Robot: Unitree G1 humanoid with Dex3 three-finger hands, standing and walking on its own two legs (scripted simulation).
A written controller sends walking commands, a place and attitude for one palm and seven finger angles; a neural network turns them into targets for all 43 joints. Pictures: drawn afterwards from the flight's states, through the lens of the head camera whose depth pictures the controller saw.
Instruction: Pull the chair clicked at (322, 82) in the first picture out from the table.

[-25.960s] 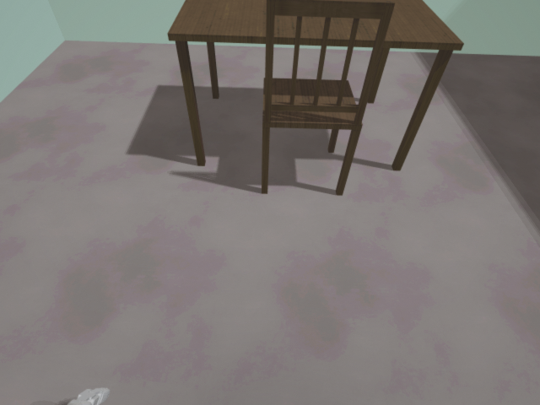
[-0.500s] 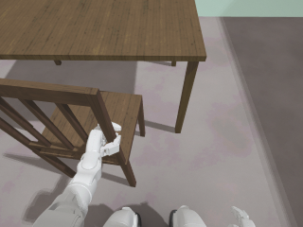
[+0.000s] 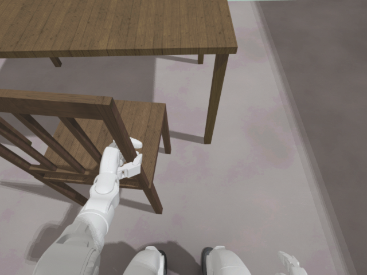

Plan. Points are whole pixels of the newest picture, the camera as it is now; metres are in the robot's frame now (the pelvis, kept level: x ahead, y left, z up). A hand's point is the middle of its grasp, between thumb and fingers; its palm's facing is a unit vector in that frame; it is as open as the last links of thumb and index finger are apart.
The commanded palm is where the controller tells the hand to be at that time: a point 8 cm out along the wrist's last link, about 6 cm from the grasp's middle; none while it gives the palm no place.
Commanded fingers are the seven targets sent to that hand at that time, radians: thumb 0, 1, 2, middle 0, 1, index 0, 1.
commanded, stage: step backward, pulling the chair out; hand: left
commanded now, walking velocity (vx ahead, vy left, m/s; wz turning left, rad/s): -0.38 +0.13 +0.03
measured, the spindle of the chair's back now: (57, 148) +0.41 +0.34 -0.06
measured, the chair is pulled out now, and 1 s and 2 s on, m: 0.18 0.36 0.60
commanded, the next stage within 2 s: stop walking, hand still on the chair in 1.50 s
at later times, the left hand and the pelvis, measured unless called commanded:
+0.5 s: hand (133, 196) +0.28 +0.13 -0.05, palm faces -0.01 -0.98 -0.18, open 5.9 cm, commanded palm +0.26 +0.18 -0.06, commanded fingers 0.00 0.90 0.90 -0.50 -1.45 -0.50 -1.45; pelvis -0.08 +0.00 +0.01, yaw -3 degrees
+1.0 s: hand (131, 254) +0.16 +0.12 -0.05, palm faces -0.08 -0.98 -0.18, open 6.0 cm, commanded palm +0.15 +0.17 -0.05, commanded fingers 0.00 0.90 0.90 -0.50 -1.45 -0.50 -1.45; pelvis -0.19 +0.01 +0.01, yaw -3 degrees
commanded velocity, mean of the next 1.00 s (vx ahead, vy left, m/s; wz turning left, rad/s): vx -0.38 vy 0.00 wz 0.04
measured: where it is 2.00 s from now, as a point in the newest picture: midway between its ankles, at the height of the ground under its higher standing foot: outside the picture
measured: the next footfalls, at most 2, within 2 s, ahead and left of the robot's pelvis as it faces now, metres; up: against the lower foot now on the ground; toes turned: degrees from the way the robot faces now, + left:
left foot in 0.20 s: +0.04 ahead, +0.14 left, +0.00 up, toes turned +1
right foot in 0.44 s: -0.04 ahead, -0.11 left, +0.00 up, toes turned -3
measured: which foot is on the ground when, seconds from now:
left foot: down 0.00-0.06, up 0.08-0.18, down 0.20-0.52, up 0.54-0.70, down 0.72-0.98, up 1.00-1.00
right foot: down 0.00-0.22, up 0.24-0.42, down 0.44-0.80, up 0.82-0.92, down 0.94-1.00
